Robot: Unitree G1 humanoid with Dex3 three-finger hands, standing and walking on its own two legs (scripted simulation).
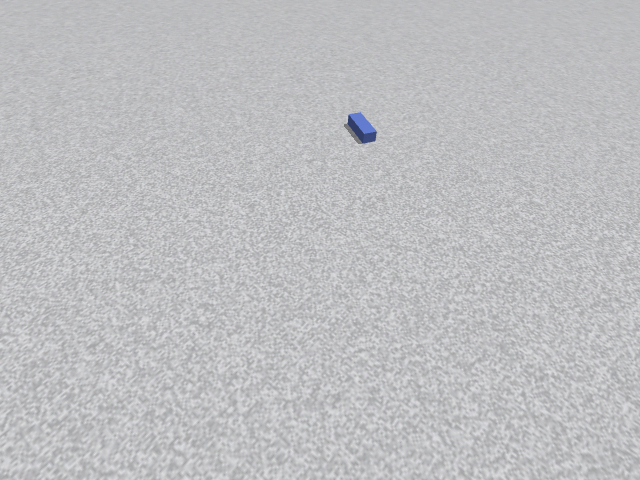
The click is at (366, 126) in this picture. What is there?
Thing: lying carton
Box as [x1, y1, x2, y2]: [348, 112, 376, 143]
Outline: 349,114 348,124 363,143 373,141 375,139 376,131 360,112
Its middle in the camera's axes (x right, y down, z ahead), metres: +0.23 -0.63 +2.25
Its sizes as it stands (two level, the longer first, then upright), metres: 0.214 0.077 0.063
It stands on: the floor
